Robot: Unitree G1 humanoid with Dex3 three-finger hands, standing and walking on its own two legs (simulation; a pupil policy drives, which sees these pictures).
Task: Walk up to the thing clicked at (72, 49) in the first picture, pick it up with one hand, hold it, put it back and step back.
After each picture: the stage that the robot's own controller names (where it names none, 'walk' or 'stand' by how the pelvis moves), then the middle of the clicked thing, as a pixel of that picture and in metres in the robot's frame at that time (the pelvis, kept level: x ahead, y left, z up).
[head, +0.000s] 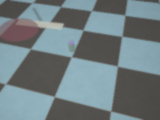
stand; (71, 46) +1.35 +0.16 -0.72
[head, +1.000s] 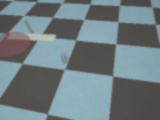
walk; (64, 58) +1.23 +0.30 -0.71
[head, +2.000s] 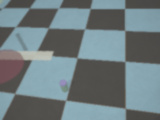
walk; (64, 86) +0.80 +0.28 -0.72
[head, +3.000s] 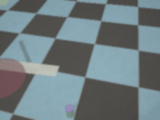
stand; (69, 111) +0.58 +0.17 -0.71
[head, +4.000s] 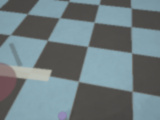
stand; (63, 118) +0.52 +0.17 -0.72
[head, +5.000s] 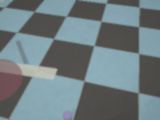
stand; (67, 117) +0.51 +0.14 -0.72
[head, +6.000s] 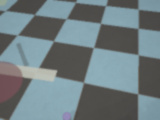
stand; (67, 119) +0.52 +0.15 -0.72
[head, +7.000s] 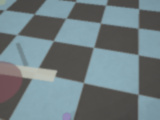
stand; (67, 119) +0.51 +0.15 -0.73
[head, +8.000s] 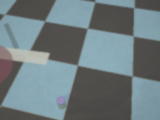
go down; (61, 102) +0.52 +0.16 -0.70
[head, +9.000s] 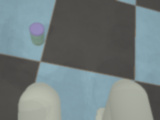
go down; (37, 34) +0.60 +0.19 -0.29
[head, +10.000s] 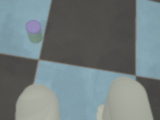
close in; (34, 32) +0.60 +0.18 -0.30
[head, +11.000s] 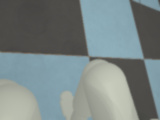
close in; out of the picture +0.59 +0.24 -0.23
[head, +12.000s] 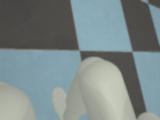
close; out of the picture +0.58 +0.26 -0.23
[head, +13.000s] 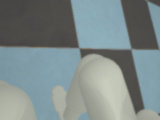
lift; out of the picture +0.58 +0.25 -0.22
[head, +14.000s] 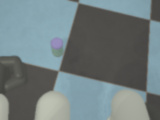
lift; (57, 47) +0.61 +0.15 -0.37
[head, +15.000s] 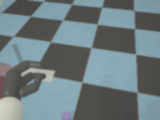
hold; (66, 119) +0.54 +0.13 -0.67
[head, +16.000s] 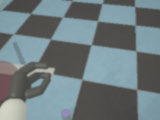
stand; (66, 116) +0.54 +0.15 -0.68
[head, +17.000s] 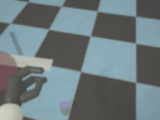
hold; (64, 108) +0.54 +0.14 -0.68
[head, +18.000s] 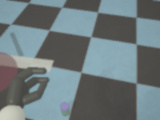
hold; (65, 109) +0.54 +0.14 -0.67
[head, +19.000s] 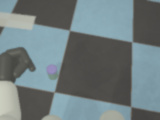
crouch; (52, 72) +0.57 +0.15 -0.52
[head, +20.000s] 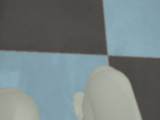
lower; out of the picture +0.60 +0.22 -0.26
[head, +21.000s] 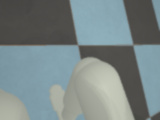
lower; out of the picture +0.59 +0.26 -0.24
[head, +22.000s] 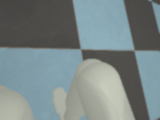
lower; out of the picture +0.58 +0.26 -0.24
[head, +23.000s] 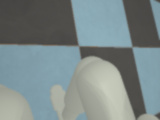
lower; out of the picture +0.59 +0.26 -0.24
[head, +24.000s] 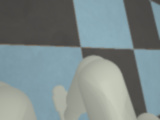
lower; out of the picture +0.59 +0.25 -0.23
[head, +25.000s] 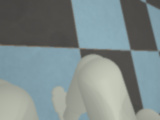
open; out of the picture +0.59 +0.24 -0.22
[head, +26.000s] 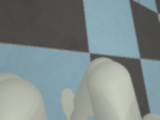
stand; out of the picture +0.59 +0.24 -0.22
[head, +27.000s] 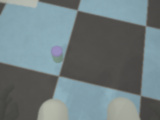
walk; (57, 54) +0.59 +0.14 -0.45
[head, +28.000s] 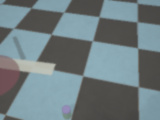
stand; (66, 112) +0.54 +0.13 -0.66
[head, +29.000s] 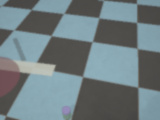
stand; (66, 113) +0.55 +0.14 -0.67
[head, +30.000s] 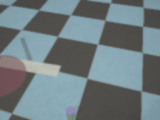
stand; (70, 113) +0.54 +0.12 -0.70
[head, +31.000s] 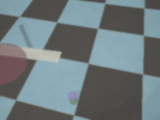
walk; (73, 98) +0.58 +0.11 -0.70
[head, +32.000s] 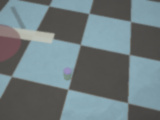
walk; (67, 74) +0.76 +0.11 -0.71
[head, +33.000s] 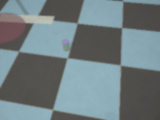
walk; (66, 45) +1.10 +0.21 -0.69
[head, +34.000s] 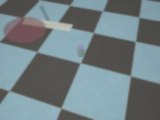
stand; (80, 51) +1.19 +0.06 -0.71
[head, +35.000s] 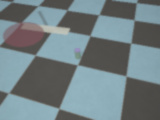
stand; (77, 53) +1.23 +0.09 -0.72
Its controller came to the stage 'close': yes
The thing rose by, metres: 0.00
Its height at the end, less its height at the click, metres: +0.00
